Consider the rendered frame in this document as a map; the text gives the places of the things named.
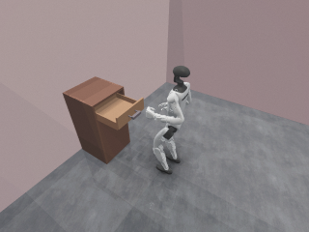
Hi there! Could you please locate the drawer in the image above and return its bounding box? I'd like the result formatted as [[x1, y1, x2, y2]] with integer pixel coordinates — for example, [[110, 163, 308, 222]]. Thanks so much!
[[95, 93, 144, 130]]

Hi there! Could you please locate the left robot forearm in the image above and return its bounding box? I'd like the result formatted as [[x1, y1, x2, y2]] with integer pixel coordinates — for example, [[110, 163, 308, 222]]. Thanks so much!
[[154, 113, 182, 126]]

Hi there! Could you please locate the handle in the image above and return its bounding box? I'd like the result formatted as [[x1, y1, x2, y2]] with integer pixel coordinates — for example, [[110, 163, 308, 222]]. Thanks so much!
[[128, 110, 142, 120]]

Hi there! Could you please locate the right robot upper arm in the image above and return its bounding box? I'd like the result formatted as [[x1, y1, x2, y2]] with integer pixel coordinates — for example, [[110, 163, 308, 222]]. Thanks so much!
[[183, 82, 192, 105]]

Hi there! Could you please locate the left robot upper arm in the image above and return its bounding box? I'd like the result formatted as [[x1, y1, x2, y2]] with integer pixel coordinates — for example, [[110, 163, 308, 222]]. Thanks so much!
[[167, 92, 184, 125]]

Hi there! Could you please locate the left robot foot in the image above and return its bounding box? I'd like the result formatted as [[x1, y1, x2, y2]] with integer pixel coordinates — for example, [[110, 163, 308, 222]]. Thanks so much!
[[156, 164, 172, 175]]

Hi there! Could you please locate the humanoid robot torso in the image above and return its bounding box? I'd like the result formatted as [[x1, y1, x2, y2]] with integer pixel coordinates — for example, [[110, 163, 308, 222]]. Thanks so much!
[[167, 84, 189, 133]]

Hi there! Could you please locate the cabinet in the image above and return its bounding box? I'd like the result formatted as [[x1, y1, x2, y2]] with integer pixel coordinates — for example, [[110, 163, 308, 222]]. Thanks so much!
[[63, 76, 130, 164]]

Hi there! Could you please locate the robot left hand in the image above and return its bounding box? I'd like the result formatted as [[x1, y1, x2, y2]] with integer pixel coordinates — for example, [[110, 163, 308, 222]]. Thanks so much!
[[146, 106, 155, 120]]

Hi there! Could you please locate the robot right hand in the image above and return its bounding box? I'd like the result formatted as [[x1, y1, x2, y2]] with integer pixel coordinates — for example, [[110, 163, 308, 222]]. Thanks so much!
[[159, 102, 168, 111]]

